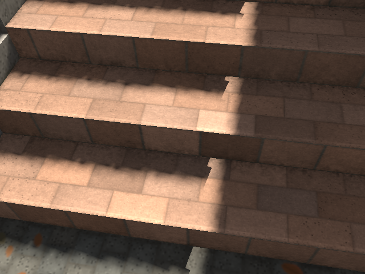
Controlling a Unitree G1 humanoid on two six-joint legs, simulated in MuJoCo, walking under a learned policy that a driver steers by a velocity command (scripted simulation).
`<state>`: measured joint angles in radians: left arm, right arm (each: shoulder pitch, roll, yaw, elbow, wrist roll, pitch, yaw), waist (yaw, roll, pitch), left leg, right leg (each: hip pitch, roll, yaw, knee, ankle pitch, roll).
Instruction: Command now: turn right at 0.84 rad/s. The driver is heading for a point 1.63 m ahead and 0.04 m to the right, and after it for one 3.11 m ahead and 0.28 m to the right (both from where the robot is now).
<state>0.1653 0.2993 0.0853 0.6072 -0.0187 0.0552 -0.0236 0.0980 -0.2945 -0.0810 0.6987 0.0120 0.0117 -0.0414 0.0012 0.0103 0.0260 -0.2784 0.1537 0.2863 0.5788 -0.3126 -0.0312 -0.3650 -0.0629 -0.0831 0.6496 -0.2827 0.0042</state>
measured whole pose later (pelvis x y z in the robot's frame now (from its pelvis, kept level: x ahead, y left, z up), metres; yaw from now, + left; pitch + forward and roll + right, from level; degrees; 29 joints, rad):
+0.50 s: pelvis +0.03 -0.01 +0.00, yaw -22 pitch +3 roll +1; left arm 0.11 0.30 0.06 0.57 0.01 0.03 0.03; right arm 0.15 -0.28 -0.07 0.72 -0.02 -0.04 -0.01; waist -0.02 -0.04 0.00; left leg -0.35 -0.06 -0.07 0.53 -0.20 0.01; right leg -0.34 0.13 0.24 0.62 -0.31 -0.02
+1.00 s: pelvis +0.17 +0.04 -0.01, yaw -2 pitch +4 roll -2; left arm 0.40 0.36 0.09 0.76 0.05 -0.07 0.00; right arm 0.09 -0.35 -0.06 0.59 -0.03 0.02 0.10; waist 0.08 -0.02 -0.03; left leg -0.55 0.05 0.06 0.76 -0.34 0.07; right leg 0.04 -0.10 -0.14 0.33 -0.42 0.10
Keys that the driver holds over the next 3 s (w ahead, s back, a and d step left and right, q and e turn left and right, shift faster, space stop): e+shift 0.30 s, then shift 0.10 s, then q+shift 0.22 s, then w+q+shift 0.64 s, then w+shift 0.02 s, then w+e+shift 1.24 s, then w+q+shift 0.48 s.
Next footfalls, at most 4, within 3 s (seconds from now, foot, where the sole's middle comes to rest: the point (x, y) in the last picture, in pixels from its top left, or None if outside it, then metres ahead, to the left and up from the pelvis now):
0.48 left None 0.14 0.07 -0.77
1.02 left None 0.29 0.14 -0.77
1.50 right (163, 183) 0.73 0.12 -0.61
1.88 left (109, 87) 1.08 0.33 -0.46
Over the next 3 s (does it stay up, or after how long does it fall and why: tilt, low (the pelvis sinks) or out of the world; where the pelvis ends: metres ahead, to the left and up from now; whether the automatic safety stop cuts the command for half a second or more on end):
stays up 1.82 -0.07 0.69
